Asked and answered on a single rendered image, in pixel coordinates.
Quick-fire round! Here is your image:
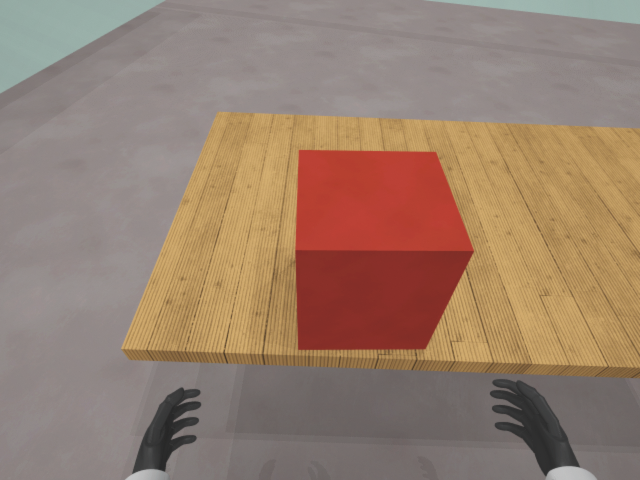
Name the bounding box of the table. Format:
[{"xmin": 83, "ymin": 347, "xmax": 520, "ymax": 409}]
[{"xmin": 121, "ymin": 112, "xmax": 640, "ymax": 378}]

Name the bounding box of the carton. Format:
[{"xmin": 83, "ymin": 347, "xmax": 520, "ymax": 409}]
[{"xmin": 295, "ymin": 150, "xmax": 474, "ymax": 350}]

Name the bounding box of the robot left hand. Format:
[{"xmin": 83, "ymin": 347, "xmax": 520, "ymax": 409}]
[{"xmin": 132, "ymin": 387, "xmax": 201, "ymax": 474}]

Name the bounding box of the robot right hand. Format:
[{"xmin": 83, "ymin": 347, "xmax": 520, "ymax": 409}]
[{"xmin": 490, "ymin": 379, "xmax": 580, "ymax": 476}]

